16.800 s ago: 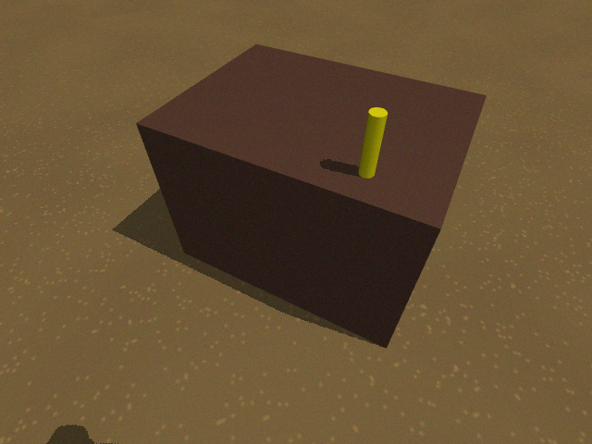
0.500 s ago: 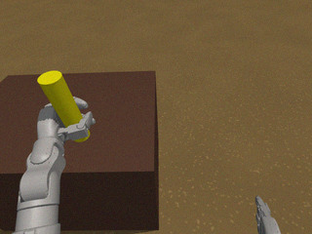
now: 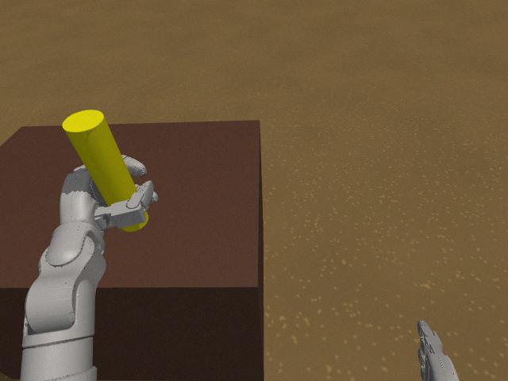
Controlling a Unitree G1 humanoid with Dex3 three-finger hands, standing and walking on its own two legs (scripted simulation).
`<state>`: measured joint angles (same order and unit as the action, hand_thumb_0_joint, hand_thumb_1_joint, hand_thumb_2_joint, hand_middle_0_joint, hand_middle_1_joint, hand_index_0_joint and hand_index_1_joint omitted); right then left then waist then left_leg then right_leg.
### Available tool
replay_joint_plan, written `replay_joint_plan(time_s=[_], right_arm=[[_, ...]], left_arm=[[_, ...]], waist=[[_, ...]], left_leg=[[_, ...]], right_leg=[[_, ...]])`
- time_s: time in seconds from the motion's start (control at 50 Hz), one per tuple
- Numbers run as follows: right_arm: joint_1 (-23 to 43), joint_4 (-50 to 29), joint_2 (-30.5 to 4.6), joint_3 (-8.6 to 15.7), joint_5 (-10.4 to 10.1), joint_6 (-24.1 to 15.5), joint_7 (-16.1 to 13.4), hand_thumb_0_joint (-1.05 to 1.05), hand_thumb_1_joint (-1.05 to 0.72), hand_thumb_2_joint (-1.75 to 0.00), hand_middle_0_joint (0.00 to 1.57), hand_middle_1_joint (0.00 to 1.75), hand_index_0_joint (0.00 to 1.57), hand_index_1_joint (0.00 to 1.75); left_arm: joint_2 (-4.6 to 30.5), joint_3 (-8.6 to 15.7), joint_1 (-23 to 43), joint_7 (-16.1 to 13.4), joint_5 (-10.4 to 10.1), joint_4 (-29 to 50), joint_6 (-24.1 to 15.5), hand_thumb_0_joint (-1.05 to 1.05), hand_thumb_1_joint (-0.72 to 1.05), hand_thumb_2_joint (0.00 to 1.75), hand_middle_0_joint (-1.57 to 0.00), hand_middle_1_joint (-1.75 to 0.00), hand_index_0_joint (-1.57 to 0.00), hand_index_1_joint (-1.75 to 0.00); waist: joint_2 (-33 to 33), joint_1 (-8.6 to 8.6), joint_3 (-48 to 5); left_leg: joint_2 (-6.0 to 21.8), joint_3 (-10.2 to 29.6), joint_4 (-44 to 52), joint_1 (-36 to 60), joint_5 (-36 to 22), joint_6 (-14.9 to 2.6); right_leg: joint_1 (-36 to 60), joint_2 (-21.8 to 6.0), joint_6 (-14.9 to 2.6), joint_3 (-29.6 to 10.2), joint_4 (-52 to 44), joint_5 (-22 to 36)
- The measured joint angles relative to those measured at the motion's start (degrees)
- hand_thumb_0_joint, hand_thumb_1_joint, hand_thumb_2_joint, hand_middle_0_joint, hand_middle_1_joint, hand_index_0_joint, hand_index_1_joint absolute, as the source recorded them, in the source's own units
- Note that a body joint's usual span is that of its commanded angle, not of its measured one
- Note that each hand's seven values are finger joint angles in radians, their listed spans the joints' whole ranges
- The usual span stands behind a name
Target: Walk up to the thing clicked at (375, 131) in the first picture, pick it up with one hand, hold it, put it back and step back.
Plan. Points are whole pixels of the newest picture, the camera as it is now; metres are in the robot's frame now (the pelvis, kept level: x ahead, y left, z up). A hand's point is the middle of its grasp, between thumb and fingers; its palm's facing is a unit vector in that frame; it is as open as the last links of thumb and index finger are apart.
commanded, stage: hold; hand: left
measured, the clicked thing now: (112, 178) +0.33 +0.19 +0.23
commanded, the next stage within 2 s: crouch in 1.98 s
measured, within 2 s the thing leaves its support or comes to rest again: neither
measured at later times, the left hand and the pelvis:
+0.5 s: hand (133, 194) +0.33 +0.17 +0.20, palm faces +0.16 -0.99 +0.01, open 5.4 cm; pelvis +0.00 -0.01 +0.00, yaw +1 degrees
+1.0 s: hand (141, 193) +0.33 +0.16 +0.20, palm faces +0.12 -0.99 +0.01, open 5.4 cm; pelvis -0.01 -0.01 +0.00, yaw +0 degrees
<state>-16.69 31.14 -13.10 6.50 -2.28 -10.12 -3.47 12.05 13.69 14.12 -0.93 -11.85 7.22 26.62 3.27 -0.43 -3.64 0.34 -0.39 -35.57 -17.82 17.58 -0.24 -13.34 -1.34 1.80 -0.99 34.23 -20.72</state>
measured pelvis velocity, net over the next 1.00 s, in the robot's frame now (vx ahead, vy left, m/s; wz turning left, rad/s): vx -0.01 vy -0.01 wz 0.00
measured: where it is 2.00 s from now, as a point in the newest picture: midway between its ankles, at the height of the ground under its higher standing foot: outside the picture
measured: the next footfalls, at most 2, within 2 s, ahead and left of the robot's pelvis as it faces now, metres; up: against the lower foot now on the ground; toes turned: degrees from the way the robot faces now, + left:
none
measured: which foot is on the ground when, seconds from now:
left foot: down 0.00-1.00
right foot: down 0.00-1.00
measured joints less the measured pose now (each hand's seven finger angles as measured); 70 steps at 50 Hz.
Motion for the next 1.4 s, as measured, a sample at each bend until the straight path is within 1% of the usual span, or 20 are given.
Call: replay_joint_plan(time_s=[0.18,0.28,0.36,0.44,0.48,0.6,0.7,0.78,0.88,0.98,1.02,1.08,1.16,1.24,1.3,1.4], right_arm=[[0.5,0.4,0.2,-0.2,0.0,-0.2,0.2,-0.02,0.53,-0.05,0.05,0.05,0.06,0.05],[0.3,0.5,0.2,0.3,0.0,0.0,0.5,-0.01,0.53,-0.05,0.05,0.05,0.06,0.05],[0.3,1.0,-0.2,0.4,0.0,-0.2,0.1,-0.01,0.53,-0.05,0.05,0.05,0.06,0.05],[0.9,2.4,-0.2,0.1,0.1,-0.7,-0.4,-0.02,0.53,-0.05,0.05,0.05,0.06,0.05],[1.4,3.1,-0.1,0.0,0.2,-0.7,-0.4,-0.02,0.53,-0.05,0.05,0.05,0.06,0.05],[1.8,2.6,0.1,-0.2,0.0,-0.7,0.0,-0.02,0.53,-0.05,0.05,0.05,0.06,0.05],[1.5,1.7,0.3,0.0,0.0,-0.7,0.0,-0.02,0.54,-0.05,0.05,0.05,0.06,0.05],[0.9,1.9,0.3,-0.2,0.0,-0.9,-0.2,-0.01,0.54,-0.05,0.05,0.05,0.06,0.05],[1.3,4.1,0.1,-0.5,0.0,-1.4,-0.3,-0.02,0.54,-0.05,0.05,0.05,0.06,0.05],[2.4,5.0,0.3,-0.2,0.2,-1.3,-0.1,-0.02,0.54,-0.05,0.05,0.05,0.06,0.05],[2.6,4.5,0.3,0.0,0.2,-1.2,0.1,-0.02,0.54,-0.05,0.05,0.05,0.06,0.05],[2.4,3.5,0.4,0.1,0.1,-1.3,0.2,-0.02,0.54,-0.05,0.05,0.05,0.06,0.05],[1.2,3.2,0.4,0.2,-0.1,-1.7,0.4,-0.01,0.54,-0.05,0.05,0.05,0.06,0.05],[0.7,3.8,0.3,0.0,0.0,-1.8,0.4,-0.01,0.54,-0.05,0.05,0.05,0.06,0.05],[1.5,5.2,0.3,-0.1,0.3,-1.8,0.2,-0.02,0.54,-0.05,0.05,0.05,0.06,0.05],[3.5,6.7,0.6,-0.3,0.5,-2.0,-0.1,-0.02,0.53,-0.05,0.05,0.05,0.06,0.05]], left_arm=[[-0.6,-0.1,0.0,0.2,-0.4,0.6,1.1,-0.03,0.13,1.14,-0.98,-1.11,-1.02,-1.16],[-0.6,0.1,-1.3,0.1,-0.3,1.0,1.6,-0.03,0.13,1.14,-0.98,-1.11,-1.02,-1.16],[-0.4,0.7,-1.5,-0.2,-0.2,1.6,1.3,-0.03,0.13,1.14,-0.98,-1.11,-1.02,-1.16],[-0.3,1.0,-0.3,-0.1,-0.2,1.2,0.0,-0.03,0.14,1.14,-0.98,-1.12,-1.01,-1.16],[-0.4,0.7,0.3,0.3,-0.3,0.4,-0.3,-0.03,0.14,1.14,-0.98,-1.12,-1.01,-1.16],[-0.9,-0.3,-0.7,1.4,-0.7,-0.1,0.8,-0.03,0.14,1.14,-0.98,-1.12,-1.01,-1.16],[-0.9,0.6,-0.4,0.4,-0.5,-1.5,0.8,-0.03,0.14,1.13,-0.97,-1.12,-1.01,-1.16],[-0.2,1.6,0.7,-0.1,0.0,-2.0,-0.1,-0.03,0.14,1.13,-0.97,-1.12,-1.01,-1.16],[-0.1,0.7,1.9,0.7,0.2,-2.5,-1.2,-0.03,0.14,1.13,-0.97,-1.12,-1.01,-1.16],[-0.5,-0.5,2.8,1.3,-0.1,-4.7,-0.3,-0.03,0.14,1.13,-0.97,-1.12,-1.01,-1.16],[-0.5,-0.3,3.2,1.1,-0.2,-5.9,0.0,-0.03,0.14,1.13,-0.97,-1.12,-1.01,-1.16],[-0.3,0.9,3.2,0.6,-0.2,-7.1,-0.3,-0.03,0.14,1.13,-0.97,-1.12,-1.01,-1.16],[-0.5,1.4,2.1,0.4,0.1,-6.2,-1.4,-0.03,0.14,1.13,-0.97,-1.12,-1.01,-1.16],[-0.6,0.6,0.6,0.4,0.7,-3.7,-2.4,-0.03,0.14,1.13,-0.97,-1.12,-1.01,-1.16],[-0.7,-0.2,0.6,0.3,0.9,-3.0,-2.7,-0.03,0.14,1.13,-0.97,-1.12,-1.01,-1.16],[-0.1,-0.5,2.5,0.9,0.3,-5.3,-2.4,-0.03,0.14,1.13,-0.97,-1.12,-1.01,-1.16]], waist=[[-0.1,-0.01,-0.2],[0.1,0.07,0.0],[0.2,0.06,0.4],[0.0,-0.10,0.6],[0.0,-0.16,0.4],[0.5,0.12,-0.1],[0.1,0.31,0.1],[-0.4,0.34,0.4],[-0.2,0.19,0.2],[0.5,0.19,0.0],[0.6,0.26,0.0],[0.3,0.54,0.2],[-0.5,0.42,0.3],[-0.5,0.15,0.7],[0.0,-0.04,0.8],[0.7,0.21,0.5]], left_leg=[[0.0,0.1,0.7,0.6,-0.3,0.11],[0.1,0.1,1.1,0.8,-0.6,0.26],[0.2,0.3,1.3,0.9,-0.8,0.35],[0.2,0.5,1.5,0.9,-1.1,0.48],[0.2,0.7,1.6,0.9,-1.2,0.53],[0.2,0.6,2.1,1.2,-1.5,0.56],[0.2,0.5,2.5,1.6,-1.8,0.67],[0.3,0.6,2.5,1.5,-1.9,0.78],[0.3,0.7,2.5,1.3,-2.0,0.68],[0.2,0.4,2.9,1.7,-2.3,0.47],[0.2,0.2,3.2,1.9,-2.5,0.43],[0.2,0.0,3.5,2.0,-2.7,0.44],[0.3,0.1,3.6,1.8,-2.9,0.51],[0.4,0.3,3.3,1.7,-2.8,0.55],[0.4,0.3,3.2,1.8,-2.7,0.51],[0.3,0.4,3.4,2.0,-3.0,0.35]], right_leg=[[0.5,0.0,-0.12,0.1,-0.5,0.2],[0.6,0.1,-0.27,0.1,-0.7,0.4],[0.7,0.2,-0.36,0.3,-0.9,0.5],[0.8,0.2,-0.49,0.5,-0.9,0.6],[0.8,0.2,-0.55,0.7,-1.0,0.7],[1.0,0.2,-0.58,0.6,-1.2,0.9],[1.1,0.3,-0.68,0.5,-1.2,0.9],[1.0,0.4,-0.78,0.6,-1.2,1.0],[1.1,0.3,-0.71,0.8,-1.5,1.3],[1.3,0.2,-0.51,0.4,-2.0,1.8],[1.4,0.2,-0.47,0.2,-2.2,1.9],[1.4,0.2,-0.50,0.0,-2.2,2.1],[1.1,0.3,-0.56,0.2,-2.3,2.2],[1.3,0.4,-0.59,0.3,-2.4,2.3],[1.6,0.5,-0.55,0.4,-2.6,2.4],[1.8,0.3,-0.42,0.4,-2.9,2.7]])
